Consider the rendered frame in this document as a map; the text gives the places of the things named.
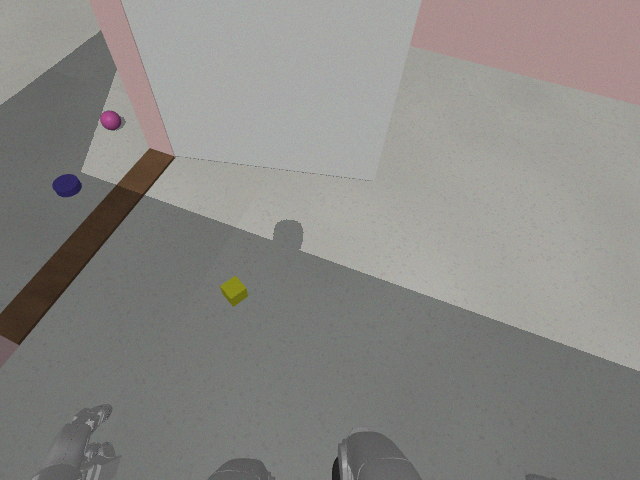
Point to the left robot arm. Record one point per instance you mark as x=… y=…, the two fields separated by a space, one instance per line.
x=58 y=472

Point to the left robot hand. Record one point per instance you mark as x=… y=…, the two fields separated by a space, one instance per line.
x=70 y=446

